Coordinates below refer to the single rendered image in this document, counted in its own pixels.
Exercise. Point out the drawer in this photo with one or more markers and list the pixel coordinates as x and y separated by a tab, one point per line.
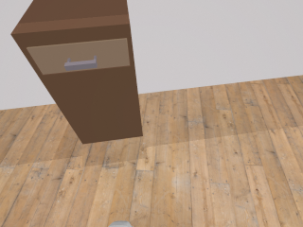
51	58

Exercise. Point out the cabinet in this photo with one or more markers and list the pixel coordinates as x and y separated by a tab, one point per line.
99	104

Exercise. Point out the handle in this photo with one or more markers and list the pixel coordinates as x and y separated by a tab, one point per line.
79	65

